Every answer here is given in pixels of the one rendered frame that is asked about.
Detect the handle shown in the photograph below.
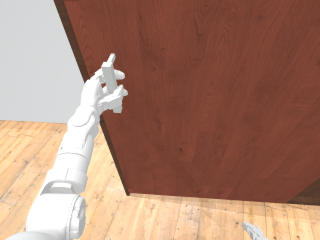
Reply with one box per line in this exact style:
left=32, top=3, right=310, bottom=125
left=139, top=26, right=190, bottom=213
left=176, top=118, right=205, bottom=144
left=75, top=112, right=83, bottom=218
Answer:
left=101, top=53, right=124, bottom=113

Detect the robot left upper arm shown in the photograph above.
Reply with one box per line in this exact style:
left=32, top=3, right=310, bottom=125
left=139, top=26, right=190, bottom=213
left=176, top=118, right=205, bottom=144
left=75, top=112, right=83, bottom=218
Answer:
left=5, top=193, right=86, bottom=240

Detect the left robot hand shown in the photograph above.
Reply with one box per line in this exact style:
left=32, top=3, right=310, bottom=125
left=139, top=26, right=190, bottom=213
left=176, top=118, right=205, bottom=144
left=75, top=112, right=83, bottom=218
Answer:
left=80, top=68, right=128, bottom=116

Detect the right robot hand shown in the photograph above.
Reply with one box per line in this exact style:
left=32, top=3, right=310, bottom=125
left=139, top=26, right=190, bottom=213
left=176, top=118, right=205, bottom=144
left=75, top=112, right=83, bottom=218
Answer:
left=242, top=221, right=269, bottom=240

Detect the left robot forearm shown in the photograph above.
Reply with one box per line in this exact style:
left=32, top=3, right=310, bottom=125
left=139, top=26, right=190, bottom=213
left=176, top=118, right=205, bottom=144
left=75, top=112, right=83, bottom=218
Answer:
left=25, top=105, right=100, bottom=231

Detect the wardrobe door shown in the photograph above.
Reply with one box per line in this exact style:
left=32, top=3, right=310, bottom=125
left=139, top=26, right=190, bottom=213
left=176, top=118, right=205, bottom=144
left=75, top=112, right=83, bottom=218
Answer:
left=63, top=0, right=320, bottom=204
left=295, top=178, right=320, bottom=198

